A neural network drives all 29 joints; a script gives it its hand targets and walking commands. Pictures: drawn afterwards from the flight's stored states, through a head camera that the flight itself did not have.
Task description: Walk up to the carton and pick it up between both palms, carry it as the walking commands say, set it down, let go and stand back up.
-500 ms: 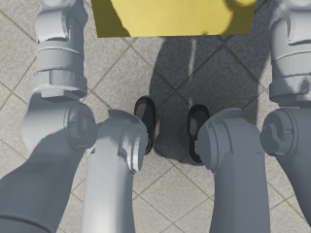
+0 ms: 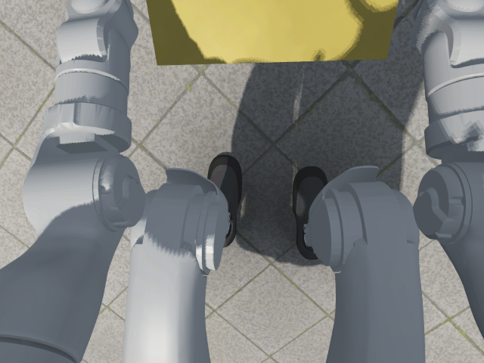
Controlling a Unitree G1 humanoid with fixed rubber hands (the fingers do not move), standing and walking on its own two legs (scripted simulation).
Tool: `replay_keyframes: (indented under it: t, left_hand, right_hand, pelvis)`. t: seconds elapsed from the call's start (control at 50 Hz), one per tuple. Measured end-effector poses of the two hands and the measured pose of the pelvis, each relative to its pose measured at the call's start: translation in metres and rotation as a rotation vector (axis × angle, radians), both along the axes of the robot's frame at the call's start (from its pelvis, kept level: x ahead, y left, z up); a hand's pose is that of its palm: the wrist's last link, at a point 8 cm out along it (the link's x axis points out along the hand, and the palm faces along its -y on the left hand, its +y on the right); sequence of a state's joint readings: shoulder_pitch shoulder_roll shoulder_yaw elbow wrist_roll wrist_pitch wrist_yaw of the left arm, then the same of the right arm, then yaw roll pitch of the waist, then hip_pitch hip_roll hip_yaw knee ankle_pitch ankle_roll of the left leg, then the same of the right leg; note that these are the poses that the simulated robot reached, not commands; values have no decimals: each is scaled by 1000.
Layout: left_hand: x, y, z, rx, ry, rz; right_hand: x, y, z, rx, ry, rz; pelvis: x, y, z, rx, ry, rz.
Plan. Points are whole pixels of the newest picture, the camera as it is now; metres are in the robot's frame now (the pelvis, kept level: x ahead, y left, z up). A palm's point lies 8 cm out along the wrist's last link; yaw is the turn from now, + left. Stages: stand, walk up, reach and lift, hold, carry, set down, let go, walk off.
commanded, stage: set down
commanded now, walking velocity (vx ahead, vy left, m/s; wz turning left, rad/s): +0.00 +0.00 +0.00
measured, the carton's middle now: out of the picture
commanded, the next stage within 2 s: none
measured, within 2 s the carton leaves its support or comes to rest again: rests again in 1.46 s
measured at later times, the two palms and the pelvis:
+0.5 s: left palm out of the picture +0.55 +0.18 -0.17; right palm out of the picture +0.54 -0.19 -0.18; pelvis +0.00 +0.00 -0.01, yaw +0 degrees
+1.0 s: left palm out of the picture +0.56 +0.18 -0.18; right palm out of the picture +0.54 -0.19 -0.19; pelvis +0.01 +0.00 -0.01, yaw +0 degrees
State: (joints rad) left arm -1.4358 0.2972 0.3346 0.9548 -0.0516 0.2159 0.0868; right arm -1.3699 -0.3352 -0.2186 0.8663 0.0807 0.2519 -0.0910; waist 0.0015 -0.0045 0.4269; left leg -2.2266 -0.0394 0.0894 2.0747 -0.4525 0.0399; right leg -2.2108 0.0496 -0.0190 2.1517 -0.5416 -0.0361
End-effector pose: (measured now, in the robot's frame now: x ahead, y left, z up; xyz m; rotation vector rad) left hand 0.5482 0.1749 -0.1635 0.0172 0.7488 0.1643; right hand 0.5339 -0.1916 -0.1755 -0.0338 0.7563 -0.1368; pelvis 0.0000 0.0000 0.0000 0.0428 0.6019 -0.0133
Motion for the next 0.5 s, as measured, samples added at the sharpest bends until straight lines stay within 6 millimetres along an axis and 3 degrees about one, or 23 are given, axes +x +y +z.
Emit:
replay_keyframes:
  t: [0.5]
  left_hand:
    - [3,2,-5,0,-18,-19]
  right_hand:
    - [3,-1,-6,48,-21,0]
  pelvis:
    - [0,1,-9,-4,-6,0]
